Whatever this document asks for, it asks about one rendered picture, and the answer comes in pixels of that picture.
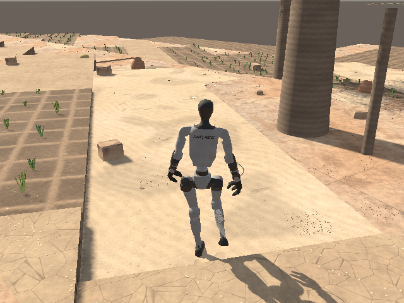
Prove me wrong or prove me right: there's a left robot hand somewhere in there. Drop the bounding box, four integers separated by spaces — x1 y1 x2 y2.
167 171 182 182

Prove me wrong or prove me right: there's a left robot upper arm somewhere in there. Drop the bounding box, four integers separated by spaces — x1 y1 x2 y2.
173 126 191 160

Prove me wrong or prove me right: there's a robot torso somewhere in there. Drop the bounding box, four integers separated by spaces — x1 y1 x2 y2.
189 123 219 189

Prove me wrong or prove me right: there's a right robot upper arm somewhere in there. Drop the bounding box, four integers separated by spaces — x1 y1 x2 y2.
218 128 234 163

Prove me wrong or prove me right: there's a robot left forearm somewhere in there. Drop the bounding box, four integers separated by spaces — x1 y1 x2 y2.
169 150 180 173

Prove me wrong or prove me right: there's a right robot hand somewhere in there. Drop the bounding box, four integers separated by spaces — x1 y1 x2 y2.
227 181 242 196

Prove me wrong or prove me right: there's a robot right forearm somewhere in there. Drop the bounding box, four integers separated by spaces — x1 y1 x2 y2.
228 154 241 182

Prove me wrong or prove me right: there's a left robot foot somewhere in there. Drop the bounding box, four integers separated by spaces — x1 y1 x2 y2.
195 241 205 257

